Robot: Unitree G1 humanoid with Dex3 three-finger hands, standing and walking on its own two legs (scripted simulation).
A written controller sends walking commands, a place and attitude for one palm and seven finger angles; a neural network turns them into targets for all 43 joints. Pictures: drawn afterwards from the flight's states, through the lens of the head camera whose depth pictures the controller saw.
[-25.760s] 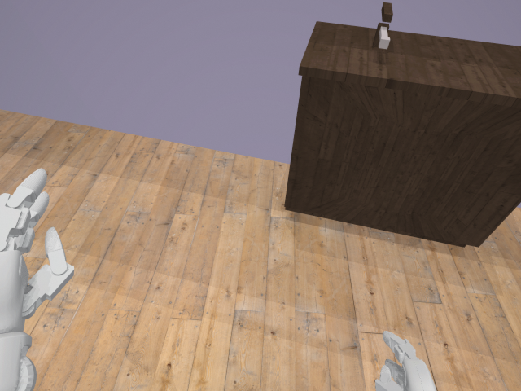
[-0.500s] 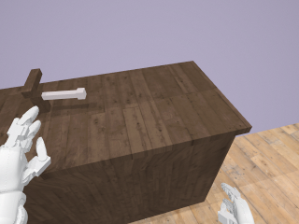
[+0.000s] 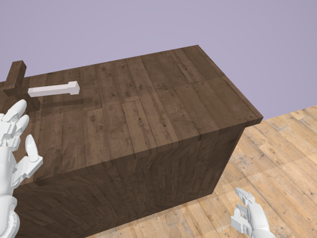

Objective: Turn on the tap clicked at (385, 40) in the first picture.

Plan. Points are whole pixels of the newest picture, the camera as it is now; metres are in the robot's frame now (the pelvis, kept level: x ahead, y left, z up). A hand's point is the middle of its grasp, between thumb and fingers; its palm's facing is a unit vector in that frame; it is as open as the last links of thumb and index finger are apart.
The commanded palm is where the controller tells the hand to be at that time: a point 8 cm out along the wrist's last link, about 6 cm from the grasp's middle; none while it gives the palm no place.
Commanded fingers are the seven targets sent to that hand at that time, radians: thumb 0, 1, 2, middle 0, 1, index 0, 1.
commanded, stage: step back with the hand held close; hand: left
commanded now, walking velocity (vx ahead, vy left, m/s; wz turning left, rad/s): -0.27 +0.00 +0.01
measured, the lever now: (73, 87) +0.49 +0.31 +0.10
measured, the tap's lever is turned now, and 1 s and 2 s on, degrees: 81 81 81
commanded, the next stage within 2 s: stop stepping back and stand still in 1.20 s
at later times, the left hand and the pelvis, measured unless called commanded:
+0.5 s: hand (14, 199) +0.15 +0.26 +0.15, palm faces +0.41 -0.83 -0.38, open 7.4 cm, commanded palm +0.10 +0.30 +0.18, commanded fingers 0.00 0.90 0.90 -0.20 -0.30 -0.20 -0.30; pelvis -0.06 +0.02 -0.01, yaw +0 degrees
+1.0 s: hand out of the picture +0.11 +0.27 +0.16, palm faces +0.42 -0.82 -0.38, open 7.4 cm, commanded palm +0.05 +0.30 +0.18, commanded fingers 0.00 0.90 0.90 -0.20 -0.30 -0.20 -0.30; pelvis -0.11 +0.01 -0.01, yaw +1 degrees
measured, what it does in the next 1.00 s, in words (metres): walks backwards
